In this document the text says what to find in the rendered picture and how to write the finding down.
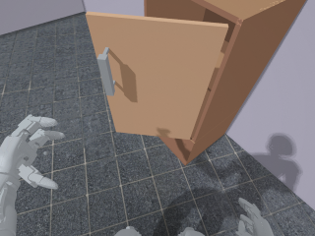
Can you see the handle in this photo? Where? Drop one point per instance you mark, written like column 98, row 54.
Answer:
column 105, row 71

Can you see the robot left forearm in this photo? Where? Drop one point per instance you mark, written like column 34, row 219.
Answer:
column 9, row 186

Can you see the right robot hand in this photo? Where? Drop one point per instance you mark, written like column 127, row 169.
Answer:
column 256, row 224

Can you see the cupboard door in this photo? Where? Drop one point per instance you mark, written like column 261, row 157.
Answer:
column 161, row 67

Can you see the robot right shin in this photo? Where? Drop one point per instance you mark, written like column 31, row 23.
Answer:
column 189, row 228

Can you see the left robot hand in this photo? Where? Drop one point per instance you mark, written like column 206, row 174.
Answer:
column 14, row 148

